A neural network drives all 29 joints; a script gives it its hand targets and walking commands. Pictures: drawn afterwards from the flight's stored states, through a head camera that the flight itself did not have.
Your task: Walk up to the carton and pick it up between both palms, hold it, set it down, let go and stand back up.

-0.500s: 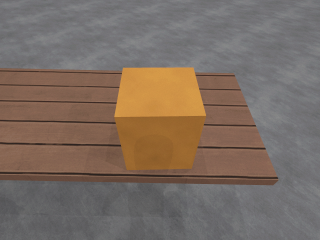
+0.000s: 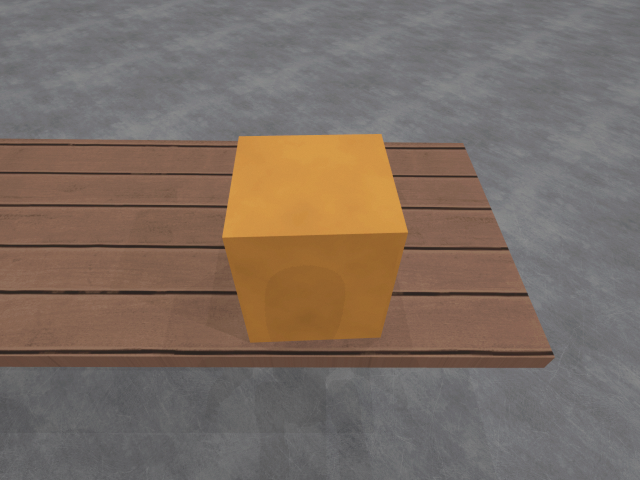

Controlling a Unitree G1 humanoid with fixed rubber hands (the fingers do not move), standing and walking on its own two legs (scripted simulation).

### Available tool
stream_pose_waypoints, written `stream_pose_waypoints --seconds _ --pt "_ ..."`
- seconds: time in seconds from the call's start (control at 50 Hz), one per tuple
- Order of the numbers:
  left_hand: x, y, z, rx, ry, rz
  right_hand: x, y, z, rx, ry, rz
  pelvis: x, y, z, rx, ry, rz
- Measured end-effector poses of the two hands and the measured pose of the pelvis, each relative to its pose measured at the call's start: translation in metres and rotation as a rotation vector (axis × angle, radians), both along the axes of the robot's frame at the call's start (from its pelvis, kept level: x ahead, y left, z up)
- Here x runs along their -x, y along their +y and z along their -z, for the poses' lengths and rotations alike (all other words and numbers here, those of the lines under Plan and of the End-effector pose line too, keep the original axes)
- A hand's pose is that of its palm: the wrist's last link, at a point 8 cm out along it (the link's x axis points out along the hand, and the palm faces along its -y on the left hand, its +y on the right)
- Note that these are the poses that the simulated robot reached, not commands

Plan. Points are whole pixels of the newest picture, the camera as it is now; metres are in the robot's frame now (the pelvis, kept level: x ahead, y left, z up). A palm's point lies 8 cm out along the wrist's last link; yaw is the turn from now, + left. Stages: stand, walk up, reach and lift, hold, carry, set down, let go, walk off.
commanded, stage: stand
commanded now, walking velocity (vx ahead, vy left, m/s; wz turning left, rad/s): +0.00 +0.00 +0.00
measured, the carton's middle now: (313, 242) +0.44 +0.01 +0.03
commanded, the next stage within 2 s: none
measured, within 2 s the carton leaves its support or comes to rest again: neither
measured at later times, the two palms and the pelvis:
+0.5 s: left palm out of the picture +0.07 +0.29 -0.12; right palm out of the picture +0.08 -0.29 -0.12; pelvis +0.01 +0.00 +0.00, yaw +0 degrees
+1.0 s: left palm out of the picture +0.08 +0.29 -0.12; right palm out of the picture +0.09 -0.29 -0.12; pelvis +0.02 +0.00 +0.00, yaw +0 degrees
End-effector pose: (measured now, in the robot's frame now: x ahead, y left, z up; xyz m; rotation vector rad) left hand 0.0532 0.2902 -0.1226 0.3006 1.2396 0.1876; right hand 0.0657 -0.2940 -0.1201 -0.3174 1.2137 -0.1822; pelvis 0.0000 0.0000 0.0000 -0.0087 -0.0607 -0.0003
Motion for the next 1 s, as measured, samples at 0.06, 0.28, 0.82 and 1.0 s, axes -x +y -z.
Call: stream_pose_waypoints --seconds 0.06,0.28,0.82,1.0 --pt "-0.002 0.000 0.000 -0.001 0.002 0.000 0.001 0.000 0.000 0.001 0.005 0.004 -0.001 0.000 0.000 0.000 0.001 0.002" --pt "-0.008 0.002 0.000 -0.001 0.005 -0.001 -0.004 0.000 -0.001 0.005 0.004 0.006 -0.005 0.001 0.000 -0.002 0.004 0.006" --pt "-0.021 0.001 -0.001 -0.004 0.006 -0.003 -0.020 0.000 -0.001 0.004 -0.004 0.013 -0.017 0.001 -0.001 -0.004 0.007 0.004" --pt "-0.025 0.000 0.000 -0.004 0.009 -0.003 -0.021 0.000 0.000 -0.001 0.001 0.016 -0.020 -0.001 -0.001 -0.004 0.008 0.004"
